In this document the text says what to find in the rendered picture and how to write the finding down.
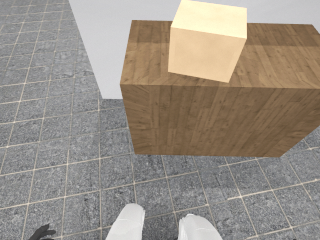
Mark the pedestal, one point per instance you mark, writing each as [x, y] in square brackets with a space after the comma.
[271, 102]

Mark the robot left thigh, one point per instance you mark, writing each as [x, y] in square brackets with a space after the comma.
[129, 224]

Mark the left robot hand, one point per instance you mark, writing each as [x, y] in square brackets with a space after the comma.
[42, 232]

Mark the robot right thigh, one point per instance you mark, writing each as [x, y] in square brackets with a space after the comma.
[193, 227]

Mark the robot thigh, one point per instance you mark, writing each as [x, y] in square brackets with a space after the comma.
[129, 224]
[193, 227]

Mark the carton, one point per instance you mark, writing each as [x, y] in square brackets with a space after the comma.
[206, 40]

